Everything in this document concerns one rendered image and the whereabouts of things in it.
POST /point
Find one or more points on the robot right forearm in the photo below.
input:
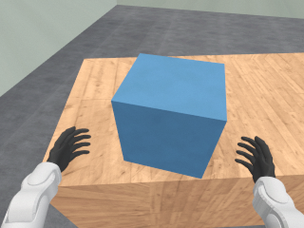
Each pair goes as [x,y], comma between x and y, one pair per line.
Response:
[274,205]

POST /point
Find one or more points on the robot left forearm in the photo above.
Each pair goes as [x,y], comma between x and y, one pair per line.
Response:
[29,207]

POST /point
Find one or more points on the carton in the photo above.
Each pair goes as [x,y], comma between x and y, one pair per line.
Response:
[170,113]

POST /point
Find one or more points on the right robot hand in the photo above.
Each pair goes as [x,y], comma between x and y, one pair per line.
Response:
[262,160]

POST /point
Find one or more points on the pedestal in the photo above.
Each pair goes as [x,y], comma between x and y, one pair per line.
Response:
[264,98]

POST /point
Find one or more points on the left robot hand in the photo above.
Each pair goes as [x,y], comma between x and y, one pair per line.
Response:
[62,153]

